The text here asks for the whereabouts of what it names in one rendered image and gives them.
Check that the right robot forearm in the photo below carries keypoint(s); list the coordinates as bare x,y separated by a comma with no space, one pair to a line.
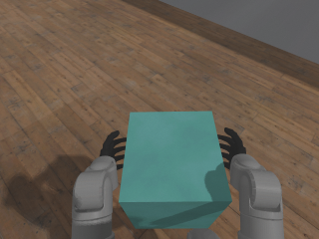
260,199

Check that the left robot forearm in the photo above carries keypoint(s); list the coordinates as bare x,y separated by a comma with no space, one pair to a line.
92,200

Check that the robot left hand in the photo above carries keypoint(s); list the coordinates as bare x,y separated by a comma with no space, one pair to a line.
109,150

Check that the robot right hand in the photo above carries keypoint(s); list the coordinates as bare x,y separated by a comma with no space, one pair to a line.
235,147

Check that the carton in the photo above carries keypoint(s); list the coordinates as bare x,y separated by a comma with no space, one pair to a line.
173,173

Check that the right robot thigh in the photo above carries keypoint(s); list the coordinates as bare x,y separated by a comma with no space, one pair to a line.
201,233

